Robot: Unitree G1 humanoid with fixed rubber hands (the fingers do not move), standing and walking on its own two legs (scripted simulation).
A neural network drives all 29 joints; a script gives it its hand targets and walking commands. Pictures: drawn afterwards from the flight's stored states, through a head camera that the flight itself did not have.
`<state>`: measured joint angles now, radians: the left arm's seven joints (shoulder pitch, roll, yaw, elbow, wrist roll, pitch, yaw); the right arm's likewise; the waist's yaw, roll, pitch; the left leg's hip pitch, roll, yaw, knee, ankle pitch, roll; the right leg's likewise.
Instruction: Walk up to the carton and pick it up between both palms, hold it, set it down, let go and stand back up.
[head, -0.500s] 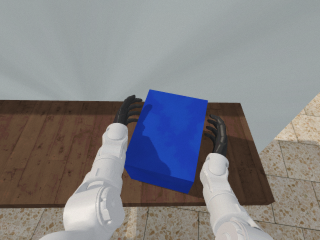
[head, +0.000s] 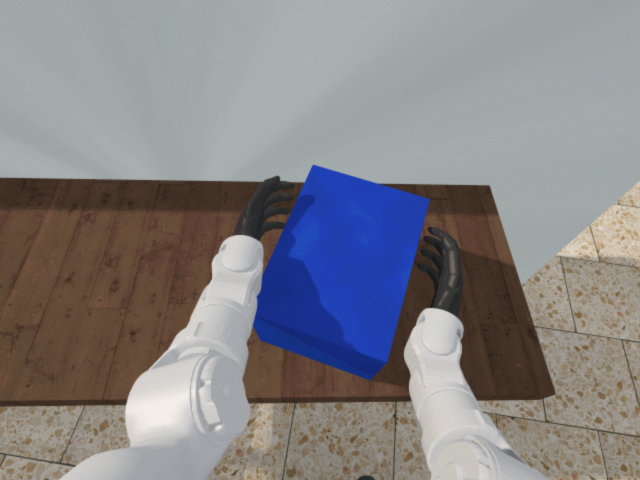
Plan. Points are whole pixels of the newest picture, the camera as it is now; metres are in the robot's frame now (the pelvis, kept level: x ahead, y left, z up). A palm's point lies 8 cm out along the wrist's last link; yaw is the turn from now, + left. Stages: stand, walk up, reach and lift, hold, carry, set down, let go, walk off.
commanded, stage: set down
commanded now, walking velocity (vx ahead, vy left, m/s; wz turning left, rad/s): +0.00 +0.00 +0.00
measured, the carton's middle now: (341, 272) +0.40 -0.02 -0.06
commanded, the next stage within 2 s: none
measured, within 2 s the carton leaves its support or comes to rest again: neither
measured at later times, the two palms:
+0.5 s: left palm (251, 233) +0.42 +0.11 +0.02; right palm (442, 298) +0.34 -0.14 +0.00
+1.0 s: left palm (252, 233) +0.42 +0.11 +0.02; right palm (442, 299) +0.33 -0.14 +0.00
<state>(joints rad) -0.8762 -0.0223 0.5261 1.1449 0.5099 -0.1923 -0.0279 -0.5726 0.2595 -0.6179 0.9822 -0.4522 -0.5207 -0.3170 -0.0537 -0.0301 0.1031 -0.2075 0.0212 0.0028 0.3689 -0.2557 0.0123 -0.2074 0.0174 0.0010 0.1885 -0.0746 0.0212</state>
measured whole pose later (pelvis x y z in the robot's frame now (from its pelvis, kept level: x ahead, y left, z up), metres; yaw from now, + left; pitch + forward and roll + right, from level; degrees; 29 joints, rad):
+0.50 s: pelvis +0.00 +0.00 +0.00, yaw +0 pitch +7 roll -2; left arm -0.91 -0.01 0.56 1.19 0.53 -0.22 -0.02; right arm -0.60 0.26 -0.68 1.02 -0.48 -0.56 -0.32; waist -0.05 -0.03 0.09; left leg -0.25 0.02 0.00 0.39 -0.26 0.01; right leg -0.25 0.02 0.00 0.21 -0.07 0.02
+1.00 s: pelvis -0.01 +0.00 +0.00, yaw +0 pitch +8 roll -2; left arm -0.93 -0.01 0.60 1.19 0.57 -0.23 -0.04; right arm -0.63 0.27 -0.71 1.03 -0.51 -0.57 -0.31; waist -0.05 -0.03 0.09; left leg -0.28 0.02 0.00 0.41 -0.26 0.01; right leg -0.29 0.02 0.00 0.23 -0.08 0.02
